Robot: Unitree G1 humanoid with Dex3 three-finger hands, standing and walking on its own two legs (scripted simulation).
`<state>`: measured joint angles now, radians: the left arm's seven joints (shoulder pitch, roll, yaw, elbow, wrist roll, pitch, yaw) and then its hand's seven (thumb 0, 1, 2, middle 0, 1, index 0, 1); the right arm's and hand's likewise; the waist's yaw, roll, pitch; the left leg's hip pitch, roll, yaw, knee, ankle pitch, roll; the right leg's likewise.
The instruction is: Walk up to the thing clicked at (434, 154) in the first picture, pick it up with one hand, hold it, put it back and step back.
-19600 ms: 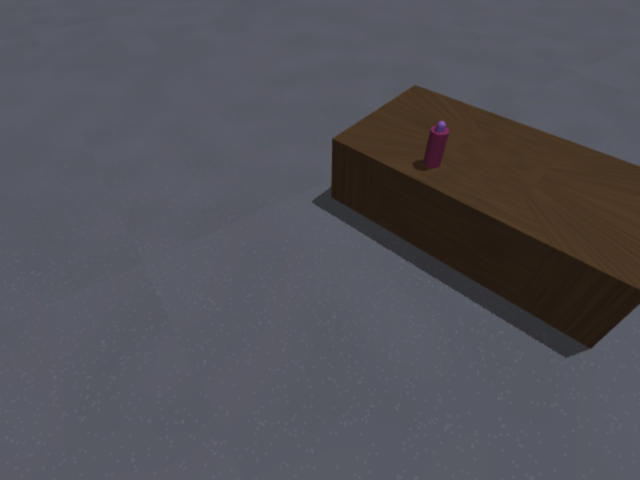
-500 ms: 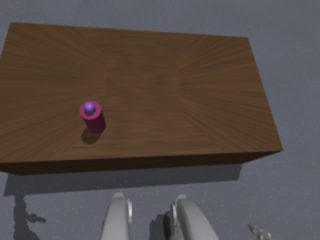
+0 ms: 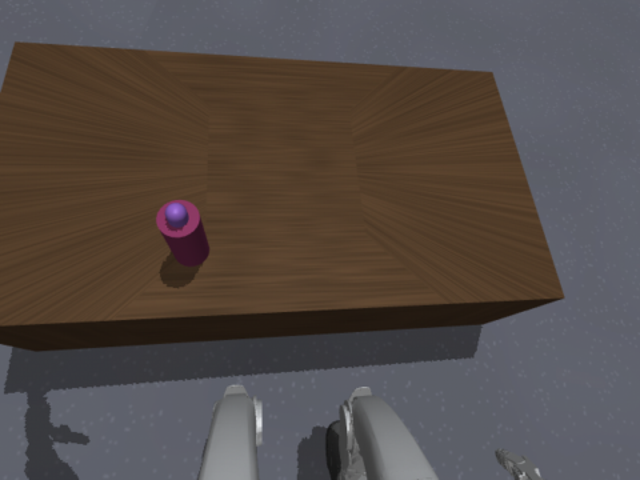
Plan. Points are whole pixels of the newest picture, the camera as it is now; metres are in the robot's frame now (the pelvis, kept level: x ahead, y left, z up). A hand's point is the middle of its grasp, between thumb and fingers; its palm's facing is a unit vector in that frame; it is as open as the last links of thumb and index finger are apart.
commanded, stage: go down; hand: left
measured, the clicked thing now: (184, 232) +0.50 +0.20 -0.23
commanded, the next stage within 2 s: approach in 0.54 s
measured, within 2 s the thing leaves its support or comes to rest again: neither
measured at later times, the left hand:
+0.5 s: hand out of the picture +0.42 +0.41 +0.07, palm faces +0.24 -0.97 +0.01, open 17.5 cm
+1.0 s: hand out of the picture +0.43 +0.38 -0.01, palm faces +0.21 -0.98 +0.03, open 17.7 cm
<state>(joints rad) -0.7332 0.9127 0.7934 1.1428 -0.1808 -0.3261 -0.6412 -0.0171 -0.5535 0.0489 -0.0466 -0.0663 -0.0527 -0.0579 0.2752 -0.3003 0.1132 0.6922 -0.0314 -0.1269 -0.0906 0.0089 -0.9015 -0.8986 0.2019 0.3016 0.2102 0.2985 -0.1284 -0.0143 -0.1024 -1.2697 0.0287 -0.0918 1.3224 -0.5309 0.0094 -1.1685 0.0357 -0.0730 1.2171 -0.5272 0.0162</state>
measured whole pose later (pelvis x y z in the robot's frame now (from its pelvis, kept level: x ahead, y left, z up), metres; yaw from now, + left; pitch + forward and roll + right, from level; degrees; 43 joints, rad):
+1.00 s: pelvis -0.01 +0.00 -0.05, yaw -1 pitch +32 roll -7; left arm -0.79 0.90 0.73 1.25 -0.21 -0.43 -0.63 -0.02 -0.61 0.00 -0.04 -0.06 -0.06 -0.04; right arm 0.25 -0.33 0.12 0.66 -0.04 -0.15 -0.06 0.01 -0.86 -0.89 0.20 0.30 0.21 0.30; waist -0.15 -0.02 -0.14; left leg -1.50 0.02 -0.09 1.51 -0.58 0.01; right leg -1.40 0.03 -0.07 1.42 -0.58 0.02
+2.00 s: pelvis -0.06 -0.02 -0.24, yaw -5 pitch +36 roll -6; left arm -0.94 0.60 0.55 1.10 -0.06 -0.48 -0.15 -0.02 -0.61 0.00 -0.05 -0.07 -0.08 -0.04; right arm 0.23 -0.28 0.08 0.68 -0.07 0.04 0.05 0.01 -0.92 -0.90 0.20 0.30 0.21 0.30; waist -0.18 0.01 -0.13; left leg -2.10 0.03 -0.10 2.14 -0.66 -0.01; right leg -2.03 0.05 -0.08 2.09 -0.68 0.01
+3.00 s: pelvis -0.06 -0.02 -0.24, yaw -4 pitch +35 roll -6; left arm -0.92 0.54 0.48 1.10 -0.04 -0.55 -0.08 -0.01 -0.09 0.68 -0.78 -0.78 -0.79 -0.76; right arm 0.18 -0.27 0.06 0.70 -0.09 0.06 0.06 0.01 -0.91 -0.90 0.20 0.30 0.21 0.30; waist -0.16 0.00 -0.12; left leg -2.10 0.03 -0.10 2.16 -0.68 -0.01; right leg -2.03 0.05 -0.07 2.11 -0.70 0.01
